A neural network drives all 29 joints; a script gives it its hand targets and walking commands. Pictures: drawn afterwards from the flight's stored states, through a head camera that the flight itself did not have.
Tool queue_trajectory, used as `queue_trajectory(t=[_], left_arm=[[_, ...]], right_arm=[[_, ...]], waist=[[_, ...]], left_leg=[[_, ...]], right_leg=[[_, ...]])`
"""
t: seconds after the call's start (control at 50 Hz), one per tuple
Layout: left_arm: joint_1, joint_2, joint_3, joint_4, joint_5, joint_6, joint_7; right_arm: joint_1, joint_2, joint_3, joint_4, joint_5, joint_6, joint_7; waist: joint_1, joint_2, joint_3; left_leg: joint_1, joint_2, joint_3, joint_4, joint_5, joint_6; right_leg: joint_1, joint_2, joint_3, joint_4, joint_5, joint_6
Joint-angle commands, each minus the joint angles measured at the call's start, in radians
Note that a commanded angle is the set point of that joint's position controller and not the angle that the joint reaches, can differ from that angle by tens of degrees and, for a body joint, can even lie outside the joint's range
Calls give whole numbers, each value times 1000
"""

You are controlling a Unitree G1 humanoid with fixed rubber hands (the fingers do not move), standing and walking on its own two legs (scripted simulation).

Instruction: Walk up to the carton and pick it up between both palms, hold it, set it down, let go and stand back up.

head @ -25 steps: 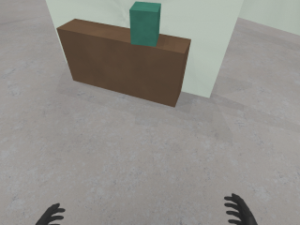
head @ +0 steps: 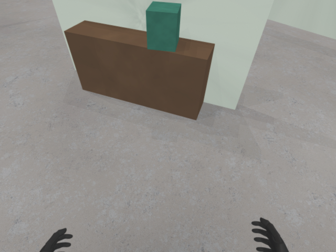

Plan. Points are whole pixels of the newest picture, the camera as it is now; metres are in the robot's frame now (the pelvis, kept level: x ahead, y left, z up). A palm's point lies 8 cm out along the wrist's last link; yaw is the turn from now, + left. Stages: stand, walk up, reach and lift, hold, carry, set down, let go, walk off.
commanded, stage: stand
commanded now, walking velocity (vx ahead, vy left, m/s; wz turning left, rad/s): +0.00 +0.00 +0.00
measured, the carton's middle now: (164, 26) +1.51 +0.02 -0.06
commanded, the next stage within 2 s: walk up in 1.38 s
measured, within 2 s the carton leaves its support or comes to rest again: neither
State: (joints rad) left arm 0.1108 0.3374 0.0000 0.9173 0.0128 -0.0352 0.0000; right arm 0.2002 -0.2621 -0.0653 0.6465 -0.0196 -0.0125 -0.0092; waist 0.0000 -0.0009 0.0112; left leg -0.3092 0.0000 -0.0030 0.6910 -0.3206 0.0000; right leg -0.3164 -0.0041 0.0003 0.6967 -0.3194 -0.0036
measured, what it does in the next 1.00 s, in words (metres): stands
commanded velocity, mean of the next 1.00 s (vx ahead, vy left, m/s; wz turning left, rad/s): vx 0.00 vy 0.00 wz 0.00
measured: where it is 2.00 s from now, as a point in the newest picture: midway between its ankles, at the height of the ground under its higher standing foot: outside the picture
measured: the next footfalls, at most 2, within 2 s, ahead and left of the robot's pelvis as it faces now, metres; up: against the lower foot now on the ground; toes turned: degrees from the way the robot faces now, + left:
none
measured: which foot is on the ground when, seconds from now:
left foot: down 0.00-1.00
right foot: down 0.00-1.00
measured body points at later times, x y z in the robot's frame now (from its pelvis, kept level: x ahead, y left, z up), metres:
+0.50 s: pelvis +0.00 +0.00 +0.00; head -0.01 +0.00 +0.45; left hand +0.15 +0.29 -0.10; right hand +0.16 -0.26 -0.08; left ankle +0.03 +0.12 -0.72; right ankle +0.04 -0.12 -0.72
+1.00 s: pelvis +0.01 +0.01 +0.00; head +0.00 +0.01 +0.45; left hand +0.14 +0.30 -0.11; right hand +0.16 -0.26 -0.08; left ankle +0.03 +0.12 -0.72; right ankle +0.04 -0.12 -0.72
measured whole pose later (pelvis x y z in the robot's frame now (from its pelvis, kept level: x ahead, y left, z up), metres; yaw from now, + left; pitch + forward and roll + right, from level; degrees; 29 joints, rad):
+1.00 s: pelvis +0.01 +0.01 +0.00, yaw +0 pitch -3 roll +0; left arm 0.11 0.34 0.00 0.95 0.01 -0.04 0.00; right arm 0.20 -0.27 -0.05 0.66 -0.02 -0.01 -0.01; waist 0.00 0.00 0.02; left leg -0.31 0.00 0.00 0.69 -0.33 0.01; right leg -0.31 0.00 0.00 0.68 -0.32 0.00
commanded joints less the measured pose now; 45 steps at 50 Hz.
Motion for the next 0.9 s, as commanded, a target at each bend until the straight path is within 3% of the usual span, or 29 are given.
queue_trajectory(t=[0.0, 0.02, 0.04, 0.06, 0.12, 0.16, 0.18, 0.22, 0.24, 0.28, 0.32, 0.34, 0.36, 0.4, 0.42, 0.46, 0.52, 0.54, 0.56, 0.58, 0.62, 0.66, 0.7, 0.72, 0.76, 0.78, 0.82, 0.84, 0.88], left_arm=[[-81, 234, 71, -69, 3, -34, -5], [-80, 240, 74, -48, 9, -32, -4], [-105, 247, 71, -69, 7, -32, -6], [-117, 246, 72, -67, 9, -26, -9], [-83, 215, 62, -65, 8, -37, 4], [-110, 241, 77, -63, 4, -28, -1], [-92, 245, 81, -62, 17, -31, 1], [-108, 231, 69, -68, 8, -24, -2], [-130, 242, 74, -76, 17, -31, -8], [-134, 214, 73, -87, 5, -24, -3], [-137, 225, 78, -81, 20, -30, -7], [-108, 216, 66, -64, 4, -29, -9], [-104, 228, 67, -64, 7, -32, -10], [-101, 220, 67, -61, 6, -36, -6], [-103, 233, 76, -45, 5, -30, -8], [-108, 239, 74, -74, 1, -33, -7], [-129, 246, 68, -50, 5, -28, -6], [-110, 222, 66, -56, 2, -27, -8], [-105, 217, 66, -52, 13, -34, -7], [-104, 226, 70, -66, 9, -34, -8], [-112, 236, 65, -48, 8, -32, -11], [-99, 249, 79, -43, 16, -31, 0], [-115, 229, 68, -66, 4, -36, -8], [-87, 245, 73, -40, 4, -32, 0], [-79, 220, 66, -31, 6, -25, -9], [-99, 245, 72, -27, 8, -20, -4], [-82, 207, 65, -40, 5, -19, -2], [-75, 208, 70, -38, 3, -26, -2], [-86, 205, 56, -39, 6, -19, -7]], right_arm=[[-82, -239, -28, 36, -7, -49, 1], [-75, -240, -34, 44, 2, -44, 5], [-61, -257, -39, 47, 8, -42, -3], [-96, -265, -47, 43, 4, -35, -3], [-79, -255, -35, 37, -2, -44, -2], [-84, -256, -33, 37, -11, -46, 3], [-62, -229, -35, 32, 0, -43, 5], [-77, -258, -42, 27, -4, -39, 8], [-67, -232, -34, 40, 6, -36, 6], [-85, -264, -43, 37, -6, -43, 3], [-80, -240, -34, 32, 6, -50, 5], [-80, -240, -33, 45, -1, -51, 6], [-79, -249, -35, 46, 8, -46, 5], [-98, -256, -43, 42, 4, -49, 7], [-107, -231, -32, 51, -8, -45, 7], [-119, -259, -38, 38, 0, -49, 9], [-106, -260, -38, 42, 3, -37, 2], [-107, -300, -51, 52, 1, -42, 4], [-103, -275, -33, 57, 1, -34, -2], [-79, -255, -32, 56, 1, -42, -1], [-95, -258, -28, 47, -3, -42, -1], [-49, -243, -27, 58, -1, -41, 6], [-71, -261, -24, 47, 4, -37, 4], [-45, -261, -31, 54, 2, -42, 3], [-99, -274, -38, 48, 15, -47, 4], [-84, -284, -34, 52, 4, -33, -2], [-96, -294, -34, 57, -1, -42, -5], [-101, -267, -33, 51, 2, -44, 1], [-94, -285, -29, 47, 8, -37, -9]], waist=[[6, -11, 54], [5, -19, 18], [-17, -68, 39], [-8, -81, 53], [-6, -7, 94], [6, 24, 53], [-5, -16, 115], [-15, 3, 75], [-16, -63, 120], [-11, -34, 60], [-21, 19, 16], [-3, -36, 56], [-7, 1, 16], [8, -62, 29], [-3, -12, 17], [10, -6, -10], [-10, -85, 24], [13, -11, 19], [22, 4, 46], [7, -36, 35], [1, -1, 31], [-6, -61, 39], [-4, 6, -10], [-5, -35, 38], [7, 23, -1], [-12, -23, 22], [3, 39, 44], [24, 17, 19], [12, 6, 48]], left_leg=[[-2, 103, -140, -225, 31, 87], [18, 79, -91, -196, 50, 64], [17, 79, -112, -188, 26, 67], [54, 83, -114, -196, 10, 59], [2, 93, -127, -202, 35, 75], [-6, 88, -119, -214, -38, 69], [-38, 75, -104, -216, -28, 67], [7, 74, -110, -212, -40, 69], [-15, 77, -102, -220, -5, 67], [-3, 89, -119, -216, 5, 75], [26, 82, -94, -204, 19, 61], [35, 93, -110, -212, 79, 66], [30, 88, -107, -201, 80, 66], [21, 78, -101, -180, 86, 61], [32, 87, -101, -189, 79, 69], [35, 83, -101, -187, 65, 62], [47, 81, -94, -210, 55, 62], [12, 90, -126, -209, 21, 75], [2, 87, -125, -241, 39, 70], [-1, 100, -122, -198, 33, 75], [30, 93, -117, -196, 46, 70], [4, 88, -110, -199, 80, 63], [48, 93, -80, -193, 100, 67], [21, 95, -117, -217, 99, 70], [55, 95, -116, -222, 92, 58], [37, 106, -129, -238, 83, 60], [24, 119, -164, -262, 19, 67], [13, 106, -136, -247, 50, 68], [27, 101, -125, -250, 20, 68]], right_leg=[[-11, -97, 164, -252, 34, -63], [-10, -115, 167, -284, 3, -60], [-42, -131, 191, -291, -27, -68], [-81, -119, 169, -309, -84, -55], [-57, -110, 183, -273, -26, -77], [-36, -97, 159, -268, -54, -58], [-58, -102, 172, -296, -121, -66], [-63, -109, 171, -301, -117, -58], [-73, -116, 168, -317, -122, -58], [-20, -103, 154, -296, 1, -58], [-9, -112, 162, -292, -71, -58], [-37, -116, 169, -296, -6, -63], [1, -111, 154, -272, 24, -54], [15, -110, 143, -274, 71, -53], [8, -110, 169, -256, 72, -59], [25, -117, 159, -273, 64, -54], [-22, -105, 148, -301, -11, -49], [10, -117, 154, -283, -3, -52], [8, -115, 163, -279, 9, -51], [10, -116, 163, -277, 23, -55], [3, -118, 165, -275, 48, -57], [26, -118, 170, -274, 98, -65], [24, -120, 166, -266, 101, -65], [26, -112, 152, -265, 98, -55], [9, -102, 129, -267, 55, -45], [14, -97, 126, -283, 45, -48], [21, -94, 112, -251, 30, -50], [42, -99, 127, -239, 41, -51], [9, -93, 137, -259, -15, -55]])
